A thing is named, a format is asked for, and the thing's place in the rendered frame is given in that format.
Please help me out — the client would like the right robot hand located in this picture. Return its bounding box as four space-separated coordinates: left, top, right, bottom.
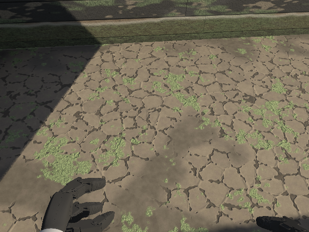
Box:
256 216 309 232

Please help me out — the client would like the left robot hand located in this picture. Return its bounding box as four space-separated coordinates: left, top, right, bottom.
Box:
41 177 115 232

